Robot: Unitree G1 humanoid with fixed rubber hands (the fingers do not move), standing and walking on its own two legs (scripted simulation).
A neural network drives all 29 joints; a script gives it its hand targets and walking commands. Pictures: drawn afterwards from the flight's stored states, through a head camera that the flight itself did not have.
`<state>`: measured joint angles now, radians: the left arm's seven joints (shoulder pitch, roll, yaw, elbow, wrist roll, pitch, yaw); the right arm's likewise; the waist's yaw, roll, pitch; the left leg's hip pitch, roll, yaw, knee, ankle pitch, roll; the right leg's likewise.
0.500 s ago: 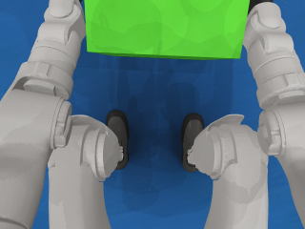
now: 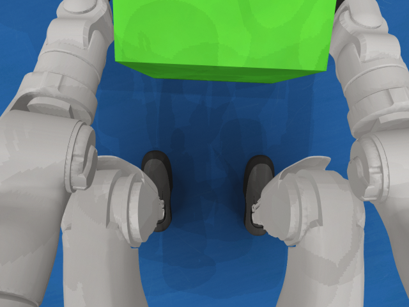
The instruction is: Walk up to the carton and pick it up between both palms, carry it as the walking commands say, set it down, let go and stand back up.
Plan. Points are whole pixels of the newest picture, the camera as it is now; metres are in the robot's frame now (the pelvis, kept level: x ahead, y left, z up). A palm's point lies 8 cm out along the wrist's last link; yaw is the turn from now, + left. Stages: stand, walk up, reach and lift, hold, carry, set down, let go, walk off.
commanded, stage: reach and lift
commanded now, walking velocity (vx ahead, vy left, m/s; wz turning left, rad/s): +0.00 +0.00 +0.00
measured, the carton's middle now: (219, 17) +0.53 -0.01 -0.23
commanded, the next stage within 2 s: none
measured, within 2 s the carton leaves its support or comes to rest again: leaves its support in 0.12 s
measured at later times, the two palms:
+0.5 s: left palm out of the picture +0.56 +0.17 -0.09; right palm out of the picture +0.54 -0.18 -0.10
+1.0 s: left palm out of the picture +0.55 +0.17 -0.04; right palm out of the picture +0.54 -0.18 -0.04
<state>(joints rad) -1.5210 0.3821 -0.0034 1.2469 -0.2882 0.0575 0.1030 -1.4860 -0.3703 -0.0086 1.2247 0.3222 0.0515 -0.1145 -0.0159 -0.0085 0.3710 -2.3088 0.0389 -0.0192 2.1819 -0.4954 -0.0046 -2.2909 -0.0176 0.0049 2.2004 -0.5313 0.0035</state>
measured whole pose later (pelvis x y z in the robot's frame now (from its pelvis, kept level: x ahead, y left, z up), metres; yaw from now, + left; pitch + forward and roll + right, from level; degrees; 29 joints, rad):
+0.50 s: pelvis +0.01 +0.00 +0.02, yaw +0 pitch +39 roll +0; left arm -1.38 0.31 0.19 1.04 -0.10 0.19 0.08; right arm -1.33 -0.30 -0.21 1.01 0.13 0.19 -0.10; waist -0.01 0.00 0.18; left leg -2.28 0.02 -0.02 2.11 -0.51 0.00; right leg -2.26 -0.02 0.01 2.13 -0.55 0.01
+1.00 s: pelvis +0.02 +0.00 +0.06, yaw +0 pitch +46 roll +0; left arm -1.18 0.20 0.34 0.75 0.02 0.32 0.05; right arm -1.15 -0.19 -0.36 0.73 -0.02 0.33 -0.04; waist -0.01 0.00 -0.02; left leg -2.26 0.00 -0.02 1.97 -0.51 -0.02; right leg -2.24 -0.01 0.02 1.99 -0.54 0.02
